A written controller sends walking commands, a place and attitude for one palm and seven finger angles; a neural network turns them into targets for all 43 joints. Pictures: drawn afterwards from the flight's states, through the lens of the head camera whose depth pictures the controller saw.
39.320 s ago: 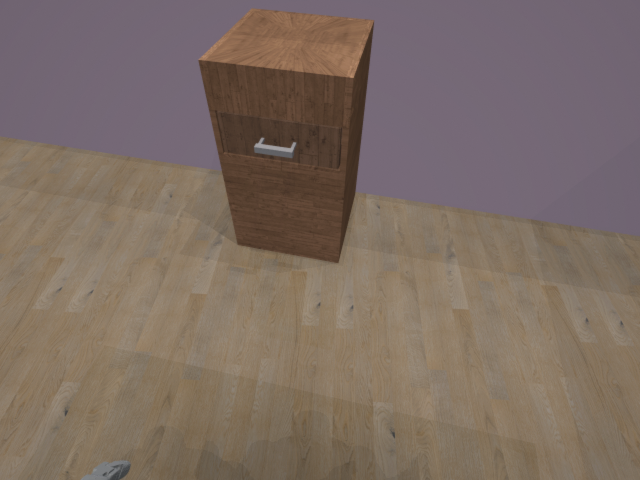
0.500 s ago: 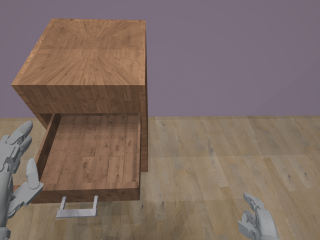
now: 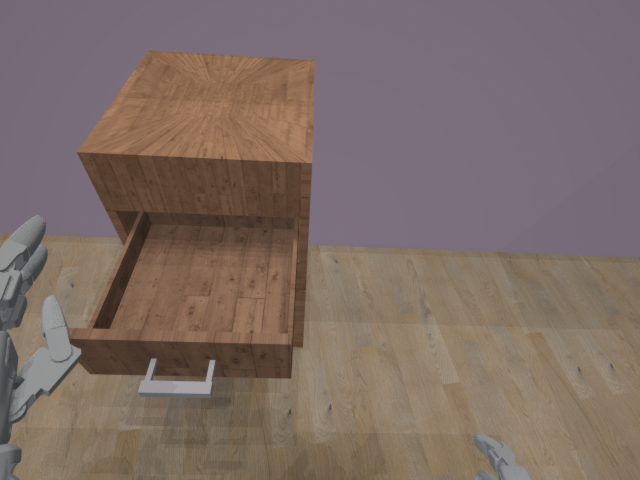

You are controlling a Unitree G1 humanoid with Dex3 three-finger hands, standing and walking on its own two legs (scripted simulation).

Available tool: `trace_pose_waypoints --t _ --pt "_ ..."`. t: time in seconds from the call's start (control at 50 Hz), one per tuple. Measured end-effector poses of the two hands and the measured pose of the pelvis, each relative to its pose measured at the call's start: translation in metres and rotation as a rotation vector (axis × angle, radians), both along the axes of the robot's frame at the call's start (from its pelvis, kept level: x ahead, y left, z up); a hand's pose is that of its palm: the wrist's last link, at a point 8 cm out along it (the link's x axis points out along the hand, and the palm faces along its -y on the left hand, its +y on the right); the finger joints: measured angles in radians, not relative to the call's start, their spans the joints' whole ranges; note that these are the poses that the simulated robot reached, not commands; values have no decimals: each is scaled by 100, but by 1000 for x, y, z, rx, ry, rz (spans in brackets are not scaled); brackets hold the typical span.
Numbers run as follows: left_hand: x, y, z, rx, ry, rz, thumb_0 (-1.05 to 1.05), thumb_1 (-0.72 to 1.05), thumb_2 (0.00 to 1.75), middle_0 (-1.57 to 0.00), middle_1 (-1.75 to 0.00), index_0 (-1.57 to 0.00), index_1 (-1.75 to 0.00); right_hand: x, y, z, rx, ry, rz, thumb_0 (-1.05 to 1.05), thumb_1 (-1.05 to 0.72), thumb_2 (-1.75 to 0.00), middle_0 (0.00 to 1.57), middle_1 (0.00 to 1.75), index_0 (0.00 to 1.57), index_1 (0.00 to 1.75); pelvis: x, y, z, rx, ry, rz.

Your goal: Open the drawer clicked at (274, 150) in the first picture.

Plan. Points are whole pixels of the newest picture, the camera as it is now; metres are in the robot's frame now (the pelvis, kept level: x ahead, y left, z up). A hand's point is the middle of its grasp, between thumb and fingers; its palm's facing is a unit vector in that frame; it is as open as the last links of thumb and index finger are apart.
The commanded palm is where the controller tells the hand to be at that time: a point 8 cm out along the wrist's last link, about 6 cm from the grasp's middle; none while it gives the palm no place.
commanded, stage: step back with the hand held close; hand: left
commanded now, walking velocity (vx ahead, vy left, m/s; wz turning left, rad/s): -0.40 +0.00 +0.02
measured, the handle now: (179, 377) +0.32 +0.26 -0.21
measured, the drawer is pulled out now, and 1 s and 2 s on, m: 0.30 0.30 0.30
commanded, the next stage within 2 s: stop stepping back and stand still in 0.36 s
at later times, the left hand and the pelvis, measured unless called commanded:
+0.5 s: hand (136, 446) +0.12 +0.15 +0.18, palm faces +0.15 -0.81 -0.57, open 7.4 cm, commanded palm +0.05 +0.22 +0.19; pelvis -0.09 -0.06 +0.01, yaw -3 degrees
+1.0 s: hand out of the picture +0.04 +0.17 +0.18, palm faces +0.36 -0.78 -0.51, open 7.4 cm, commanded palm -0.02 +0.22 +0.19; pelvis -0.14 -0.06 +0.00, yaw +1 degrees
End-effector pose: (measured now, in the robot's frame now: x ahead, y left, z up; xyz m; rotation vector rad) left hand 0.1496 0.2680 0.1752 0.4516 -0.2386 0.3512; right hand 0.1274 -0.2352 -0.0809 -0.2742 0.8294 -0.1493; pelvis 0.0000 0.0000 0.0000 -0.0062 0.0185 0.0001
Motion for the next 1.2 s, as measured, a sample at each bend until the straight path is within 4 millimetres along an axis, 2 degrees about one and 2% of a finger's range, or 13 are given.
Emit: trace_pose_waypoints --t 0.18,0.24,0.34,0.4,0.48,0.58,0.68,0.78,0.86,0.98,1.06,1.14,1.2 --pt "2 11 10 85 -2 -71 2 89 90 -21 -31 -21 -30 -29 -6 13 4 -45 -73 2 -90 -90 20 30 21 30 -23 -1 5 -7 21 -29" --pt "-3 -1 13 76 16 -101 2 89 90 -21 -30 -21 -30 -33 -6 14 35 -63 -73 2 -90 -90 20 30 21 30 -32 -5 8 -12 30 -67" --pt "-13 -40 16 83 19 -194 2 89 90 -21 -30 -21 -30 -42 -13 7 77 -80 -47 1 -90 -90 21 30 21 30 -55 -23 4 -2 46 -87" --pt "-24 -62 19 129 34 -230 2 89 90 -21 -30 -21 -30 -50 -25 -1 102 -69 -35 1 -90 -90 21 30 21 30 -74 -37 3 -24 46 -80" --pt "-51 -77 25 192 79 -236 2 89 90 -21 -31 -21 -30 -66 -48 -6 124 -30 -57 1 -90 -90 21 30 21 30 -92 -53 5 -35 41 -56" --pt "-83 -67 16 167 183 -107 1 89 90 -21 -31 -22 -30 -86 -78 6 81 -5 -123 2 -90 -90 21 30 21 30 -102 -63 14 27 66 -61" --pt "-107 -59 -2 68 205 3 1 89 90 -21 -31 -21 -30 -95 -91 16 12 -26 -101 2 -90 -90 20 30 20 29 -114 -65 16 34 66 -22" --pt "-123 -61 2 25 95 -29 2 89 90 -21 -31 -21 -30 -96 -85 22 -39 -68 -33 2 -90 -90 20 30 20 29 -129 -58 8 12 43 27" --pt "-134 -59 16 102 43 -59 2 89 90 -21 -31 -21 -30 -99 -66 23 22 -123 -20 2 -90 -90 20 29 20 29 -139 -59 5 45 1 7" --pt "-144 -60 31 164 10 -31 2 89 90 -21 -31 -21 -30 -109 -40 3 143 -117 15 1 -90 -90 20 30 21 30 -142 -64 3 -6 -32 25" --pt "-148 -55 15 95 53 6 1 89 90 -21 -31 -21 -30 -124 -40 -5 155 -28 0 1 -90 -90 21 30 21 30 -145 -63 6 -5 -12 11" --pt "-146 -50 -7 17 125 21 1 89 90 -21 -30 -21 -30 -137 -48 1 97 24 -18 2 -90 -90 21 30 21 30 -143 -59 11 7 -2 10" --pt "-141 -48 -14 -10 120 -8 2 89 90 -21 -31 -21 -30 -139 -54 5 28 13 -26 2 -90 -90 21 30 21 30 -140 -52 7 -11 -11 18"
